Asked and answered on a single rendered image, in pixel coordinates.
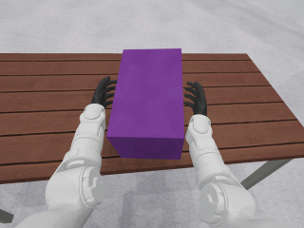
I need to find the carton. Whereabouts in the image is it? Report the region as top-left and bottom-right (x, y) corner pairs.
(106, 48), (185, 160)

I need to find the left robot forearm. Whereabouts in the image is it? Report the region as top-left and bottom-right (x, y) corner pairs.
(45, 104), (106, 206)

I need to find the robot left hand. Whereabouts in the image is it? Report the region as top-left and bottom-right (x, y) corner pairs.
(91, 76), (117, 108)

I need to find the robot left upper arm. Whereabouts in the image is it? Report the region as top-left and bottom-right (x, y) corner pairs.
(14, 165), (105, 228)

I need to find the robot right upper arm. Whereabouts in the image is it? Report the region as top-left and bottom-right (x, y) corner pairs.
(198, 181), (294, 228)

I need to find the table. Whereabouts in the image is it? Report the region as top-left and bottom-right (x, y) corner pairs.
(0, 53), (304, 224)

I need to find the robot right hand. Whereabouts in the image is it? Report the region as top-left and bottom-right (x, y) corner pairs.
(183, 81), (207, 117)

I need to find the right robot forearm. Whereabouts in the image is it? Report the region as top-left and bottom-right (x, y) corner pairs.
(185, 114), (257, 212)

